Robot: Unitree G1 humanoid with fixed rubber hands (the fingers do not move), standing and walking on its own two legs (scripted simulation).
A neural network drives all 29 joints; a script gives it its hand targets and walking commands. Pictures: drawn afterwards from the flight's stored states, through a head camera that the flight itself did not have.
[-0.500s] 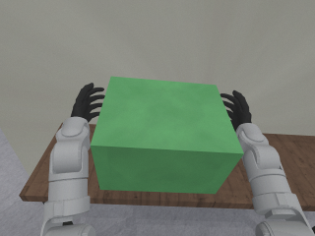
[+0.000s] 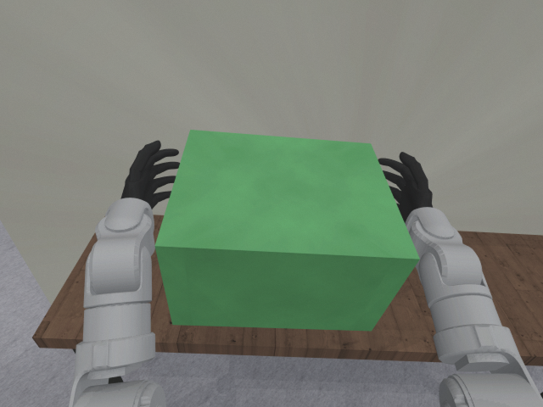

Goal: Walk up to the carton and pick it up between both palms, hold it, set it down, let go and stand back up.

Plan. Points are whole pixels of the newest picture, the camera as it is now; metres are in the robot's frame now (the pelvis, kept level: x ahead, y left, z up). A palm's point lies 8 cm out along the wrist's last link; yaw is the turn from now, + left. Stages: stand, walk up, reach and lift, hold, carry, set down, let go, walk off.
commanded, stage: hold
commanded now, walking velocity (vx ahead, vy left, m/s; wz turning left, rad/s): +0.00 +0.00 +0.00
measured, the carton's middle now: (278, 227) +0.36 +0.00 +0.14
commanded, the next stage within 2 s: none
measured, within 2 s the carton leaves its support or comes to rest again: neither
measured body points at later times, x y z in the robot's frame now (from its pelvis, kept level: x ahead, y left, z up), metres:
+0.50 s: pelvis +0.00 +0.00 +0.00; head -0.05 +0.03 +0.45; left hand +0.36 +0.19 +0.20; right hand +0.37 -0.19 +0.19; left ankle +0.02 +0.12 -0.75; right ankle -0.01 -0.11 -0.75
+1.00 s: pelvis +0.00 +0.00 +0.00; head -0.05 +0.03 +0.45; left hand +0.36 +0.19 +0.20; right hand +0.37 -0.19 +0.19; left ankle +0.02 +0.12 -0.75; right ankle -0.01 -0.11 -0.75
